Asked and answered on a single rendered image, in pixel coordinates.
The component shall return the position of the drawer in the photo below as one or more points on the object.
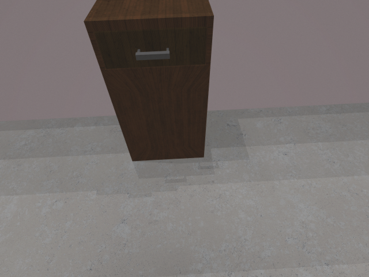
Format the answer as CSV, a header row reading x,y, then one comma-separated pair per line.
x,y
187,46

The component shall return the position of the cabinet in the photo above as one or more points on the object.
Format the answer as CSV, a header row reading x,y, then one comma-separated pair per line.
x,y
161,110

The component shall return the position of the handle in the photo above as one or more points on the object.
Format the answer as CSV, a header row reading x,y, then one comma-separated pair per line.
x,y
152,55

